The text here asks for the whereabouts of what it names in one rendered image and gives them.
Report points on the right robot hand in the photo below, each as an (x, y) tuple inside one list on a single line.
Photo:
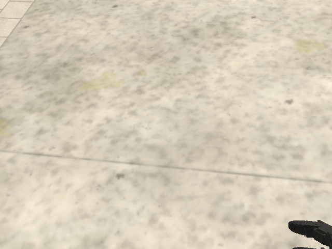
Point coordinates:
[(320, 231)]

